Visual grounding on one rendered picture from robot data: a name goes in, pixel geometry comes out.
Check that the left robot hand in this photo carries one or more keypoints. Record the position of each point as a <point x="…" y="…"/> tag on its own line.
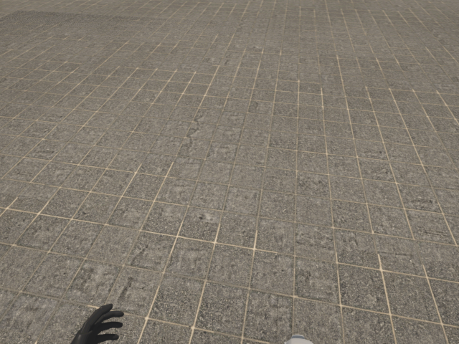
<point x="88" y="334"/>

